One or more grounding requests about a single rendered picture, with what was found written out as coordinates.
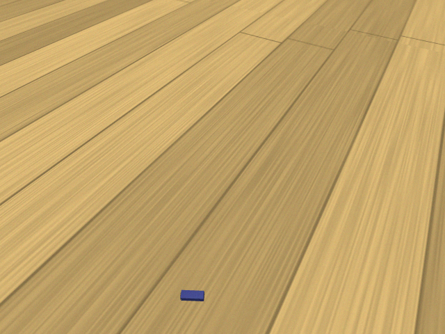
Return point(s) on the small box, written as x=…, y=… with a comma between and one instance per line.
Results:
x=192, y=295

